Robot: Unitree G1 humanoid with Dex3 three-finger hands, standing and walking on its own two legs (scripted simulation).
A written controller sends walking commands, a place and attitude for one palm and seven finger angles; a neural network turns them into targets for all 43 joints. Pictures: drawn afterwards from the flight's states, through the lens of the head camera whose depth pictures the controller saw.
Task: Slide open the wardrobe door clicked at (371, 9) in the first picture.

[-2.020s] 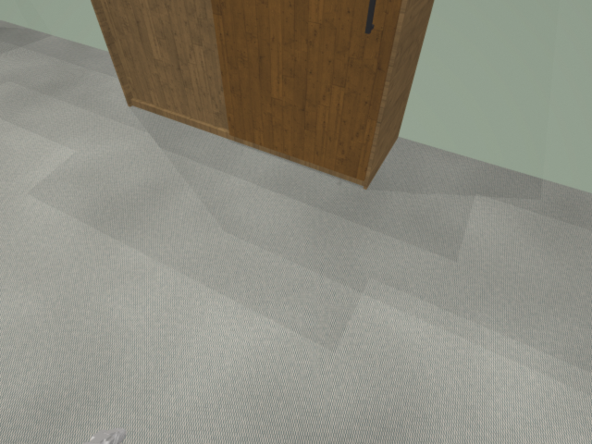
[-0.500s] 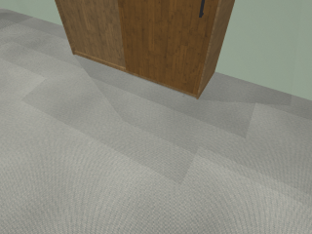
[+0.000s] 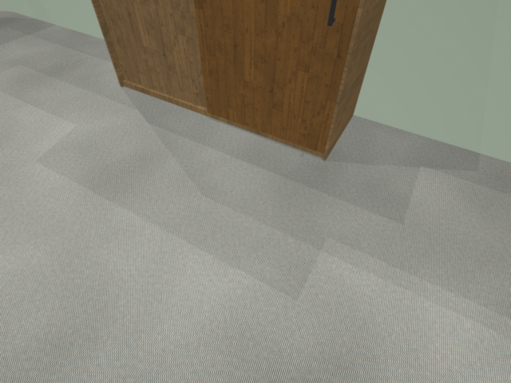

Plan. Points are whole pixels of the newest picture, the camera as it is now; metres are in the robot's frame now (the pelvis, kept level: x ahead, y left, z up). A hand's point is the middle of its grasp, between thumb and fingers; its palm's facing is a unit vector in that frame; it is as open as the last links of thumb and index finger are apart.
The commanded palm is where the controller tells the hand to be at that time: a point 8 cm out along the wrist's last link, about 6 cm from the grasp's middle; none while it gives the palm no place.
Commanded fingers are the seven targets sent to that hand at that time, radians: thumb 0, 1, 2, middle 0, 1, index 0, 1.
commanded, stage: look at it before walking up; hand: right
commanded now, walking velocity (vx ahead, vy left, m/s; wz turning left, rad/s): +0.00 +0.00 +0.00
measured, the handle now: out of the picture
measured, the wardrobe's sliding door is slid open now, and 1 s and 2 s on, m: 0.00 0.00 0.00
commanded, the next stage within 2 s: walk to a spot facing it in 0.62 s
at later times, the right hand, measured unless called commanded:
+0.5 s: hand out of the picture +0.08 -0.25 -0.16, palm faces -0.03 +0.94 -0.33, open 7.4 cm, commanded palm none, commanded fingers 0.00 -0.90 -0.90 0.20 0.30 0.20 0.30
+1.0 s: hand out of the picture +0.06 -0.20 -0.18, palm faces -0.08 +0.97 -0.24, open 7.4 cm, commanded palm none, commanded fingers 0.00 -0.90 -0.90 0.20 0.30 0.20 0.30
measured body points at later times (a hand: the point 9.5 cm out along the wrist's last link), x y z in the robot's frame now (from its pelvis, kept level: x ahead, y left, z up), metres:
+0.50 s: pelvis +0.01 +0.00 +0.00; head +0.01 +0.00 +0.45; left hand +0.09 +0.30 -0.13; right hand +0.08 -0.30 -0.13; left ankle +0.00 +0.12 -0.75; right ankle +0.00 -0.12 -0.75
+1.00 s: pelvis +0.05 +0.01 -0.01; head +0.04 +0.01 +0.44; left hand +0.05 +0.27 -0.17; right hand +0.06 -0.25 -0.16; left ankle +0.01 +0.12 -0.74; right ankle +0.00 -0.12 -0.75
